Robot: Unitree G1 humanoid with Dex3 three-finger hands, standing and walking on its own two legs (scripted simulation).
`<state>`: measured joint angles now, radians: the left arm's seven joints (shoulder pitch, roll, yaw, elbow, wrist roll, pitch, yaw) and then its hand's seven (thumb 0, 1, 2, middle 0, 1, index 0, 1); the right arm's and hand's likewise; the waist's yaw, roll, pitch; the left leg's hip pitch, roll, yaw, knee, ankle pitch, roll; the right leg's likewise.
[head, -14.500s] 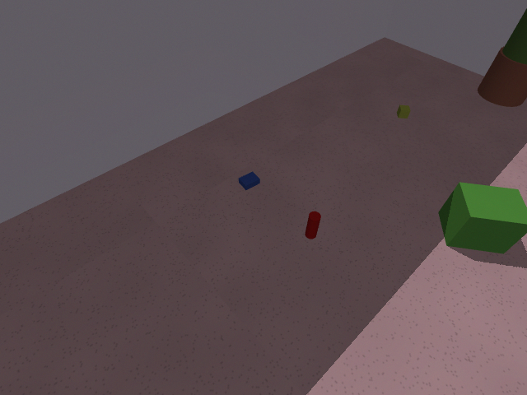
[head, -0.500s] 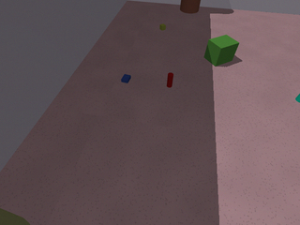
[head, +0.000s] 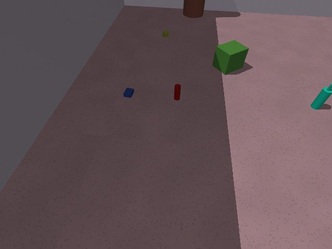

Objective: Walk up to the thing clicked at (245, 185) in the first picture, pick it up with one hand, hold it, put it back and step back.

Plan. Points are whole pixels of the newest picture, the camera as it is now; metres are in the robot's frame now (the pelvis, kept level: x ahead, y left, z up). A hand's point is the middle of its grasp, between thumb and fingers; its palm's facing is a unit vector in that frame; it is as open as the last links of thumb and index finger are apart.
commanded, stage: walk up
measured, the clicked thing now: (128, 92) +1.51 +0.31 -0.75
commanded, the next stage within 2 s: stand in 0.28 s
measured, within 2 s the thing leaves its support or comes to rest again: neither
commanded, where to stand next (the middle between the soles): +0.07 -0.01 m, yaw +2 degrees
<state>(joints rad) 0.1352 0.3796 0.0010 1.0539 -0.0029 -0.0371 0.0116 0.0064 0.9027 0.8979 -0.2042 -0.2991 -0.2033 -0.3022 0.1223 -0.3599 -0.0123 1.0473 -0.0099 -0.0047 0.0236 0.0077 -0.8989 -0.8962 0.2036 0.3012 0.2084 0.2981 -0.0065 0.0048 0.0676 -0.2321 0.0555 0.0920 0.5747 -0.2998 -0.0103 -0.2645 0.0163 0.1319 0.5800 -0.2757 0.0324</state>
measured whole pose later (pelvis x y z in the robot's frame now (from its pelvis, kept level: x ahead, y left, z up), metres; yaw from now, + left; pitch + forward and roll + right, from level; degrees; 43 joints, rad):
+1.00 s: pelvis +0.00 -0.01 +0.02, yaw +1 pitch -2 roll +0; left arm 0.12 0.35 0.00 1.14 0.01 -0.01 -0.01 0.01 0.90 0.90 -0.20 -0.30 -0.20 -0.30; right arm 0.09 -0.35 -0.03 1.15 -0.02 -0.01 0.02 0.01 -0.90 -0.90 0.20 0.30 0.21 0.30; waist -0.01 0.00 0.06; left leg -0.13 0.04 0.07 0.34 -0.17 -0.02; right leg -0.16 0.00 0.11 0.36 -0.16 0.03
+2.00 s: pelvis +0.01 +0.00 +0.02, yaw +2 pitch -2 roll +0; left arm 0.11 0.36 -0.01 1.12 0.01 0.00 -0.01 0.01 0.90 0.90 -0.20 -0.30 -0.20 -0.30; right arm 0.09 -0.35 -0.01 1.13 -0.01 -0.01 0.01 0.01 -0.90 -0.90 0.20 0.30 0.21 0.30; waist -0.01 0.00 0.06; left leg -0.11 0.04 0.05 0.33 -0.18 -0.02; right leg -0.13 -0.01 0.09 0.34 -0.18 0.03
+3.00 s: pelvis +0.03 -0.01 +0.02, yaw +1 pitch -1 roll +0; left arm 0.18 0.39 0.04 1.07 0.04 0.00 -0.06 0.01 0.90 0.90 -0.20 -0.30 -0.20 -0.30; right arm 0.18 -0.36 -0.07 1.06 -0.04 -0.04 0.05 0.01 -0.90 -0.90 0.20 0.30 0.21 0.30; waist -0.01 0.00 0.01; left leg -0.12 0.05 0.07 0.37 -0.31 0.03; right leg -0.29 -0.01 0.03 0.70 -0.44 -0.01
